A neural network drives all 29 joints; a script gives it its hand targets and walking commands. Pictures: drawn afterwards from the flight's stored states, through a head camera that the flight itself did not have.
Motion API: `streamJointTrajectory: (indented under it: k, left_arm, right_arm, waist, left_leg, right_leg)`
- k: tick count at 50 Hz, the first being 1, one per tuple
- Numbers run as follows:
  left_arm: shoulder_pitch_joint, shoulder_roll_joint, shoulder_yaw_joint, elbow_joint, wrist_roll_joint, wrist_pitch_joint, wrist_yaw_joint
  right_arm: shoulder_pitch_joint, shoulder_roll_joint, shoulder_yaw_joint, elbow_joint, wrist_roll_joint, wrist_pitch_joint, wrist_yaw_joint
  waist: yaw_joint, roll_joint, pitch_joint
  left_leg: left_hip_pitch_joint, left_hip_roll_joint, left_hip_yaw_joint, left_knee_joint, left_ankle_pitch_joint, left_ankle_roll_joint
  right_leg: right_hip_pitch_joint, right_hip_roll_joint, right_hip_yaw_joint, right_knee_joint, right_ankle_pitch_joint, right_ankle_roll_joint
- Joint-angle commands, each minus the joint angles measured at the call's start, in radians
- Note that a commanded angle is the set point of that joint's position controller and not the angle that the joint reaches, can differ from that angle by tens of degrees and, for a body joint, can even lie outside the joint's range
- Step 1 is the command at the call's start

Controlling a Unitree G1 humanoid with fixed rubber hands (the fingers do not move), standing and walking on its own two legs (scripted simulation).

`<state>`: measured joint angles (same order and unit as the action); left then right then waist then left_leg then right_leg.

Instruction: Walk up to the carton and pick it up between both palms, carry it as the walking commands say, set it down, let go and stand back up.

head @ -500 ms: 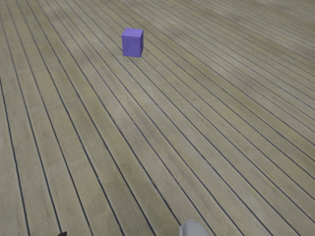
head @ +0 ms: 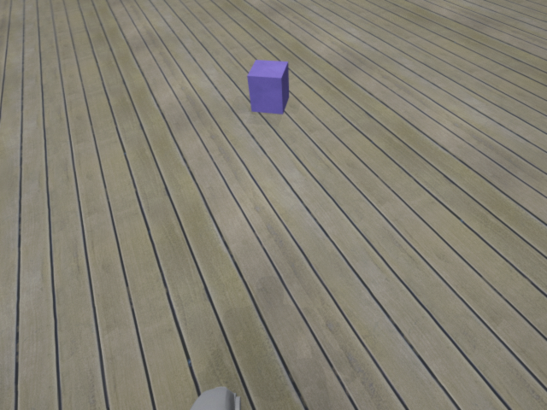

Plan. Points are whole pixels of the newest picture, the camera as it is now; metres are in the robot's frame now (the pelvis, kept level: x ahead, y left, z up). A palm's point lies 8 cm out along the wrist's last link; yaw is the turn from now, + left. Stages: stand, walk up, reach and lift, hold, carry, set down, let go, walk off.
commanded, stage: walk up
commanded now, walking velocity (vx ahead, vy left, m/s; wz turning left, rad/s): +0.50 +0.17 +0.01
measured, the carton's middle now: (269, 87) +2.00 +0.12 -0.66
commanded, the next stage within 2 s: none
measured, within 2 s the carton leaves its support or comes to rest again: neither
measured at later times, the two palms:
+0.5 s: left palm (116, 298) +0.34 +0.34 -0.13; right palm (390, 376) +0.21 -0.16 -0.12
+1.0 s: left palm (145, 258) +0.42 +0.29 -0.11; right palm (369, 210) +0.56 -0.19 -0.14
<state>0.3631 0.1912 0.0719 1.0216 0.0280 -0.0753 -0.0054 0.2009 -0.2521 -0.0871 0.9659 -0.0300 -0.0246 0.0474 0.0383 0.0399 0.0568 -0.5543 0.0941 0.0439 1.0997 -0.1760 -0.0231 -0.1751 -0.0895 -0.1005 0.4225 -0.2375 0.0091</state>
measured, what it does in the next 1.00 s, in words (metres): walks ahead: left foot, then right foot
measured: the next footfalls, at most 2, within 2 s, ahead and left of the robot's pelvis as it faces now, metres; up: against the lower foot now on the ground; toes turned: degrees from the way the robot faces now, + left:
left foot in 0.26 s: +0.27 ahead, +0.20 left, +0.00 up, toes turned +10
right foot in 0.72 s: +0.50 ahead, -0.06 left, +0.00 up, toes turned -8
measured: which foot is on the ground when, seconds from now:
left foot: up 0.00-0.24, down 0.26-0.72, up 0.74-1.00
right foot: down 0.00-0.24, up 0.26-0.70, down 0.72-1.00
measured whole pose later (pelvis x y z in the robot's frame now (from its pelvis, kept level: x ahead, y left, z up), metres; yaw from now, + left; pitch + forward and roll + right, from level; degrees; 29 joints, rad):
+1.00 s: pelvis +0.48 +0.05 +0.00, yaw +1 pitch +0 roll +3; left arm 0.40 0.18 0.06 1.03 0.03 -0.09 0.00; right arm 0.17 -0.23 -0.09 0.99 -0.03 -0.01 0.05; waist 0.06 0.02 0.06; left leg -0.57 0.11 0.07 1.02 -0.14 -0.04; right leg -0.14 -0.10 -0.13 0.37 -0.23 0.00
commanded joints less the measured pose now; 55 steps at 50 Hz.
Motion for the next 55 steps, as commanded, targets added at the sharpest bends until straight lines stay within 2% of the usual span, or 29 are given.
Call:
streamJointTrajectory:
  k: [1,2,4,5,9,11,12,13,14,16,17,19,22,25,31,33,34,35,36,37,38,41,43,45,46,48,50,51,55]
  left_arm:
    - [0.082,0.119,0.017,-0.014,-0.002,-0.022,0.003]
    - [0.09,0.153,0.023,-0.031,0.006,-0.027,0.013]
    - [0.09,0.157,0.021,-0.036,0.0,-0.035,0.015]
    - [0.041,0.183,0.027,-0.051,0.001,-0.028,0.013]
    - [0.18,0.126,0.018,0.015,-0.019,-0.003,0.004]
    - [0.152,0.204,0.036,0.001,-0.018,0.0,0.008]
    - [0.145,0.154,0.032,-0.006,-0.018,0.004,-0.001]
    - [0.14,0.11,0.015,-0.046,-0.011,0.008,-0.004]
    - [0.105,0.048,0.012,-0.084,-0.031,0.0,0.008]
    - [-0.023,0.086,0.022,-0.088,-0.039,0.008,0.007]
    - [0.003,0.064,0.024,-0.074,-0.027,0.01,0.0]
    - [0.007,0.07,0.033,-0.068,-0.003,0.022,-0.011]
    - [-0.039,0.036,0.025,-0.074,-0.004,0.065,-0.025]
    - [-0.171,0.031,0.019,-0.109,0.006,0.072,-0.038]
    - [-0.396,0.054,-0.001,-0.167,-0.002,0.05,-0.049]
    - [-0.345,0.041,-0.004,-0.165,0.006,0.042,-0.044]
    - [-0.289,0.084,0.008,-0.156,0.01,0.029,-0.042]
    - [-0.205,0.123,0.024,-0.118,0.01,0.018,-0.033]
    - [-0.036,0.166,0.041,-0.076,0.02,0.018,-0.019]
    - [0.104,0.235,0.052,-0.057,0.028,0.015,-0.006]
    - [0.09,0.28,0.06,-0.039,-0.004,0.019,-0.005]
    - [-0.09,0.186,0.039,-0.092,0.002,0.005,0.0]
    - [-0.074,0.133,0.028,-0.068,-0.01,-0.018,0.004]
    - [-0.028,0.095,0.014,-0.05,-0.015,-0.025,0.005]
    - [0.015,0.087,0.008,-0.037,0.001,-0.027,0.009]
    - [0.088,0.078,0.0,-0.01,0.0,-0.033,0.008]
    - [0.066,0.106,0.008,-0.021,0.006,-0.022,0.018]
    - [0.121,0.098,0.003,-0.011,0.002,-0.023,0.02]
    - [0.097,0.131,0.014,-0.001,-0.005,-0.023,0.011]
  right_arm:
    - [0.011,-0.006,0.0,-0.028,-0.011,0.015,0.019]
    - [-0.028,-0.012,0.007,-0.043,-0.004,0.018,0.022]
    - [-0.115,0.002,0.02,-0.054,-0.004,0.011,0.034]
    - [-0.156,0.017,0.025,-0.085,0.002,0.011,0.037]
    - [-0.255,-0.004,0.036,-0.114,-0.009,-0.006,0.032]
    - [-0.091,-0.015,0.027,-0.048,-0.013,-0.022,0.01]
    - [0.066,-0.095,-0.002,0.014,-0.02,-0.041,0.0]
    - [0.274,-0.196,-0.031,0.044,-0.031,-0.055,-0.019]
    - [0.336,-0.323,-0.049,0.053,-0.031,-0.055,-0.034]
    - [0.195,-0.212,-0.035,0.036,0.002,-0.061,-0.032]
    - [0.113,-0.139,-0.019,0.028,0.002,-0.065,-0.029]
    - [0.044,-0.038,0.004,0.009,0.001,-0.067,-0.031]
    - [0.12,-0.039,0.015,0.042,0.009,-0.083,-0.041]
    - [0.186,-0.066,0.016,0.067,0.015,-0.091,-0.049]
    - [0.281,-0.059,0.02,0.095,0.017,-0.077,-0.048]
    - [0.264,-0.08,0.009,0.092,0.016,-0.064,-0.052]
    - [0.243,-0.115,0.002,0.096,0.017,-0.056,-0.05]
    - [0.271,-0.053,0.02,0.102,0.018,-0.051,-0.044]
    - [0.228,-0.069,0.016,0.088,0.012,-0.06,-0.047]
    - [0.182,0.016,0.035,0.04,0.013,-0.057,-0.045]
    - [0.254,-0.007,0.013,0.039,0.021,-0.05,-0.044]
    - [0.211,0.012,-0.001,0.065,0.012,-0.034,-0.029]
    - [0.207,0.039,-0.001,0.066,0.005,-0.014,-0.024]
    - [0.135,-0.002,-0.012,0.036,0.005,0.0,-0.009]
    - [0.09,0.009,-0.012,0.022,0.01,0.004,-0.006]
    - [0.028,0.032,0.001,0.002,0.004,0.011,0.007]
    - [-0.029,0.054,0.01,-0.021,-0.002,0.019,0.019]
    - [-0.098,0.033,0.009,-0.044,-0.004,0.02,0.022]
    - [-0.241,0.04,0.03,-0.085,0.006,-0.006,0.036]
  waist:
    - [-0.001,-0.21,0.041]
    - [-0.003,-0.155,0.049]
    - [0.012,-0.18,0.073]
    - [0.002,-0.185,0.061]
    - [0.052,-0.305,0.064]
    - [-0.053,-0.186,0.013]
    - [-0.099,-0.109,-0.093]
    - [-0.194,0.129,-0.202]
    - [-0.22,0.31,-0.252]
    - [-0.172,0.109,-0.087]
    - [-0.11,0.047,-0.074]
    - [-0.062,0.095,-0.066]
    - [-0.044,0.121,0.066]
    - [-0.064,0.034,0.026]
    - [-0.128,0.106,0.057]
    - [-0.087,0.158,0.014]
    - [-0.053,0.115,-0.007]
    - [-0.007,-0.024,-0.057]
    - [0.084,-0.118,-0.147]
    - [0.136,-0.341,-0.161]
    - [0.078,-0.353,-0.202]
    - [-0.025,-0.043,-0.036]
    - [-0.032,-0.101,-0.037]
    - [-0.016,-0.265,0.021]
    - [-0.005,-0.183,-0.001]
    - [0.005,-0.216,0.036]
    - [-0.007,-0.217,0.034]
    - [0.02,-0.173,0.06]
    - [0.04,-0.253,0.043]
  left_leg:
    - [-0.128,0.045,-0.017,-0.047,0.076,-0.017]
    - [-0.113,0.049,-0.021,-0.097,0.096,-0.026]
    - [-0.073,0.039,0.023,-0.251,0.132,-0.028]
    - [0.0,0.038,0.031,-0.355,0.152,-0.036]
    - [0.174,-0.024,0.14,-0.529,-0.018,-0.026]
    - [0.344,-0.052,0.137,-0.614,0.004,-0.001]
    - [0.555,-0.063,0.157,-0.59,-0.001,0.02]
    - [0.76,0.193,-0.128,-0.649,-0.152,0.05]
    - [0.852,0.433,-0.531,-0.85,-0.11,0.133]
    - [0.646,0.415,-0.51,-0.857,-0.053,0.166]
    - [0.54,0.355,-0.348,-0.859,0.006,0.155]
    - [0.425,0.252,-0.229,-0.898,0.024,0.141]
    - [0.328,0.255,-0.148,-0.954,0.083,0.147]
    - [0.413,0.238,-0.105,-0.969,0.065,0.143]
    - [0.473,0.193,-0.017,-0.949,0.109,0.124]
    - [0.476,0.181,0.0,-0.892,0.076,0.118]
    - [0.463,0.163,0.023,-0.811,0.117,0.111]
    - [0.393,0.115,0.054,-0.653,0.175,0.098]
    - [0.267,0.084,0.091,-0.442,0.144,0.076]
    - [0.015,-0.023,0.118,-0.072,-0.305,0.023]
    - [-0.071,-0.053,-0.023,0.076,-0.321,0.021]
    - [-0.047,0.04,-0.056,0.114,-0.105,0.023]
    - [0.024,0.065,-0.059,0.08,-0.023,0.006]
    - [-0.016,0.051,-0.027,0.038,0.015,-0.004]
    - [-0.031,0.053,-0.008,0.004,0.013,-0.005]
    - [-0.074,0.042,-0.002,-0.069,0.042,-0.017]
    - [-0.077,0.035,0.015,-0.166,0.079,-0.033]
    - [-0.088,0.04,0.027,-0.207,0.096,-0.037]
    - [0.057,0.002,0.104,-0.505,0.061,-0.05]
  right_leg:
    - [0.05,-0.227,0.196,-0.24,0.216,-0.069]
    - [0.029,-0.241,0.181,-0.251,0.221,-0.078]
    - [0.033,-0.208,0.122,-0.261,0.252,-0.072]
    - [-0.008,-0.196,0.082,-0.28,0.122,-0.073]
    - [0.038,-0.163,0.03,-0.242,0.061,-0.075]
    - [0.047,-0.173,0.021,-0.034,0.261,-0.072]
    - [-0.024,-0.11,-0.028,0.159,0.279,-0.051]
    - [-0.204,-0.074,-0.036,0.491,-0.077,-0.017]
    - [-0.458,0.057,0.019,0.757,-0.387,0.006]
    - [-0.552,-0.046,0.156,0.881,-0.203,-0.014]
    - [-0.475,-0.1,0.152,0.809,-0.102,-0.015]
    - [-0.372,-0.097,0.119,0.74,-0.051,-0.006]
    - [-0.373,-0.091,0.073,0.632,-0.019,0.019]
    - [-0.4,-0.075,0.06,0.429,0.111,0.046]
    - [-0.316,0.003,-0.05,0.176,0.12,0.029]
    - [-0.217,-0.003,-0.027,0.134,0.053,0.017]
    - [-0.129,0.013,-0.044,0.107,0.071,0.007]
    - [0.048,0.047,-0.073,0.083,0.042,-0.012]
    - [0.237,-0.023,-0.001,0.091,-0.007,-0.037]
    - [0.338,-0.306,0.39,-0.124,-0.23,-0.086]
    - [0.302,-0.39,0.66,-0.259,-0.285,-0.116]
    - [0.06,-0.32,0.465,-0.243,-0.082,-0.098]
    - [0.023,-0.275,0.292,-0.221,0.125,-0.054]
    - [-0.004,-0.216,0.185,-0.236,0.132,-0.039]
    - [0.016,-0.222,0.159,-0.243,0.16,-0.065]
    - [0.049,-0.21,0.142,-0.215,0.337,-0.065]
    - [0.045,-0.2,0.113,-0.25,0.128,-0.073]
    - [0.058,-0.235,0.156,-0.284,0.102,-0.088]
    - [0.082,-0.154,0.019,-0.272,0.134,-0.073]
